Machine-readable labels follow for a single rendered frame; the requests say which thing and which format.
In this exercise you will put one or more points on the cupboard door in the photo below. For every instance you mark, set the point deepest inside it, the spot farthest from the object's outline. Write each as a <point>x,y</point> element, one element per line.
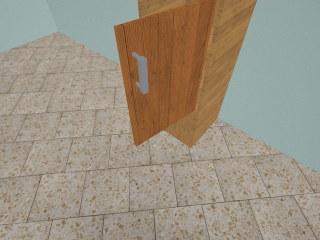
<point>175,44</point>

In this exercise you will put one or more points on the handle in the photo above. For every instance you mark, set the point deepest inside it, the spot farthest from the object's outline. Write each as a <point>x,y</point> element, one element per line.
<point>143,73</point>

